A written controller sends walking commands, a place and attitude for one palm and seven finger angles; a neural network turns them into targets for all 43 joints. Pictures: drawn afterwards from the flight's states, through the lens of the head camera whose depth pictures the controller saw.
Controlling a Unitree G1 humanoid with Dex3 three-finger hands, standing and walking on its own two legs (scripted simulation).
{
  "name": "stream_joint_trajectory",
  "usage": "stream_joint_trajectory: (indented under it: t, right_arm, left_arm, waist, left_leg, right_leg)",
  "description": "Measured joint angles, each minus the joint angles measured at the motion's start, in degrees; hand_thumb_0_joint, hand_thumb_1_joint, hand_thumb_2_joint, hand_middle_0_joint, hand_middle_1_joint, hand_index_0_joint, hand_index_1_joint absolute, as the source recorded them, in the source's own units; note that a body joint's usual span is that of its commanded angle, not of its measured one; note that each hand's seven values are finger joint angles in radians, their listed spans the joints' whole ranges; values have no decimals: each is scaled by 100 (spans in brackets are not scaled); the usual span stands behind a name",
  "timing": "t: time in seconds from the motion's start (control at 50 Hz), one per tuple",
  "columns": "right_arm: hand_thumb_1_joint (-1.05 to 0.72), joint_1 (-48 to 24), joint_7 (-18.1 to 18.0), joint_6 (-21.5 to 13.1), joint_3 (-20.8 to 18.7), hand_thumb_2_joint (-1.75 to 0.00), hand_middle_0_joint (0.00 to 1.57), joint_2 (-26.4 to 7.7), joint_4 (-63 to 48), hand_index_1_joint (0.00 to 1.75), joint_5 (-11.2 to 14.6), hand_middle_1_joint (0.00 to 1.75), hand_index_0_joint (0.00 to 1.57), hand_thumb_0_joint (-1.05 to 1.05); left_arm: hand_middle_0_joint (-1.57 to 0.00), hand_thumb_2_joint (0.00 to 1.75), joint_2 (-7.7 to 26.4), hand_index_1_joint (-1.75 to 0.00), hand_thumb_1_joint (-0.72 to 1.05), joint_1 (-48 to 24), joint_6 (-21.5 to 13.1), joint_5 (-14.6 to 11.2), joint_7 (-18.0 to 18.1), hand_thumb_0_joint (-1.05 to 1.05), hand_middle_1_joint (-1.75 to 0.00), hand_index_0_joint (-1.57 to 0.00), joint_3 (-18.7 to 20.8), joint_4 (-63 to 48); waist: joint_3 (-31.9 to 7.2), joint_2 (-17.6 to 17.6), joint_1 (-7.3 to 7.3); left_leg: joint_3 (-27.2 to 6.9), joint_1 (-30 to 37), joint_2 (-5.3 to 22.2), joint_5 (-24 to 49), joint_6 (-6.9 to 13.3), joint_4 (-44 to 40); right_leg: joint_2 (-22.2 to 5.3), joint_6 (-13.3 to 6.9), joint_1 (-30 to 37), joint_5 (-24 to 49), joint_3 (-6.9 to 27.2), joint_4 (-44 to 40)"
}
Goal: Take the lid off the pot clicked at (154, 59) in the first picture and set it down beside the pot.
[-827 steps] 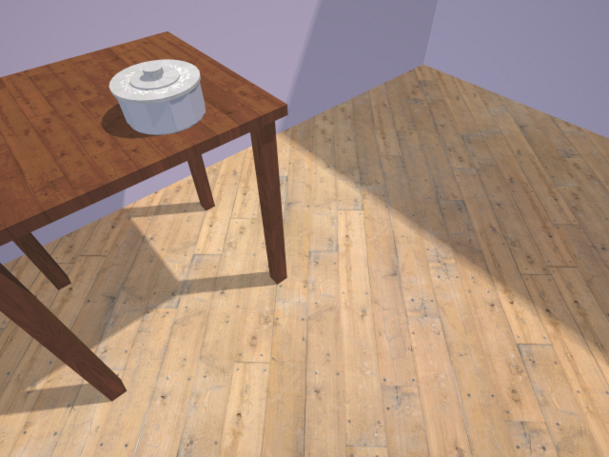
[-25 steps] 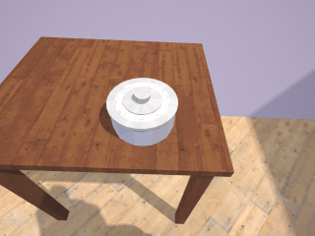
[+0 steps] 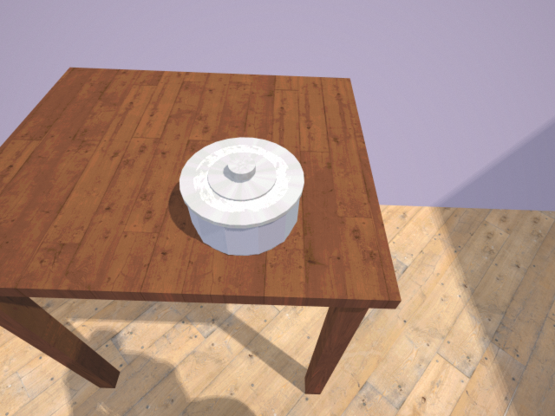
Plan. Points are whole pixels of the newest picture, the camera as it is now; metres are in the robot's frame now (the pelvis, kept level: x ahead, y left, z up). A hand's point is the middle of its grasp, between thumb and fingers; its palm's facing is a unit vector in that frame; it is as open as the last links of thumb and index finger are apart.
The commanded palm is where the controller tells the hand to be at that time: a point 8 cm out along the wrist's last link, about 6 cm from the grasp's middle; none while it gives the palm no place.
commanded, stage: look again from close up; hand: left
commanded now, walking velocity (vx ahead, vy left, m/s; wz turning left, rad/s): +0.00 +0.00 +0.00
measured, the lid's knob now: (241, 167) +0.45 +0.09 +0.11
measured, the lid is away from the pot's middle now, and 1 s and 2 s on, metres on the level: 0.00 0.00 0.00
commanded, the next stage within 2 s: lift the closed hand beside the body in 0.40 s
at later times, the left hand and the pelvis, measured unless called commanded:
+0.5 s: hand out of the picture -0.02 +0.16 -0.18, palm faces +0.03 -0.99 -0.16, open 7.4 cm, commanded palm +0.08 +0.21 -0.07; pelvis -0.01 +0.00 +0.00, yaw +0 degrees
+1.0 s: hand out of the picture +0.08 +0.19 +0.00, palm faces +0.27 -0.92 -0.27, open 3.6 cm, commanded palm +0.04 +0.24 +0.03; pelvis -0.05 -0.02 +0.00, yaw +2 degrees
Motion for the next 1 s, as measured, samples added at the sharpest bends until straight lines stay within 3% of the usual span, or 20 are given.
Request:
stream_joint_trajectory:
  t: [0.52,0.56,0.6,0.66,0.72,0.78,0.88,1.0]
  right_arm:
    - [-92,89,-2,-6,13,-90,20,98,79,30,7,30,20,1]
    - [-94,357,-11,-315,66,-90,20,-11,-348,30,147,30,20,3]
    - [-94,552,-50,-818,51,-90,20,-176,-624,30,300,30,21,3]
    - [-94,432,9,-1195,18,-90,20,-514,-1019,30,312,30,20,3]
    - [-93,-42,191,-1137,-131,-90,20,-678,-1494,30,200,30,20,3]
    - [-93,-524,261,-894,-224,-90,20,-544,-2079,30,162,30,20,3]
    - [-92,-796,110,-796,-150,-90,20,-405,-3118,30,177,30,20,2]
    - [-91,-944,18,-775,-44,-90,20,-545,-3590,30,98,30,20,1]
  left_arm:
    - [-20,90,-106,-30,91,73,-77,32,36,0,-30,-20,-19,96]
    - [-21,90,16,-31,93,547,284,-84,218,2,-30,-21,-130,-1444]
    - [-23,90,235,-33,96,912,386,-196,452,4,-32,-23,-154,-2944]
    - [-28,90,361,-39,96,907,363,-158,659,4,-38,-28,-256,-4245]
    - [-36,90,145,-48,95,692,141,1,525,3,-48,-36,-230,-4504]
    - [-46,90,-45,-60,94,950,-4,-49,189,2,-59,-46,-20,-4999]
    - [-67,90,238,-81,91,1622,-258,-181,46,1,-81,-67,244,-6172]
    - [-93,90,434,-109,90,1805,-312,-226,99,1,-109,-93,427,-6756]
  waist:
    - [-44,4,-7]
    - [-34,21,82]
    - [-157,97,139]
    - [-305,324,44]
    - [-517,465,-93]
    - [-593,351,-122]
    - [-458,53,119]
    - [-280,177,343]
  left_leg:
    - [-5,-128,58,45,-26,78]
    - [-1,-176,42,25,-30,116]
    - [-41,-199,-11,55,-33,104]
    - [-137,-95,-105,136,21,36]
    - [-110,-175,-126,194,49,56]
    - [-6,-215,-61,220,-6,74]
    - [-87,-192,85,255,-126,132]
    - [-284,-308,136,302,-184,251]
  right_leg:
    - [52,-4,-53,109,-12,-78]
    - [37,-7,-131,99,-10,9]
    - [-17,-3,-162,62,-53,66]
    - [-109,44,-35,68,-151,33]
    - [-134,61,-157,91,-131,128]
    - [-72,20,-276,116,-28,235]
    - [72,-103,-173,214,-114,147]
    - [129,-173,-147,308,-317,65]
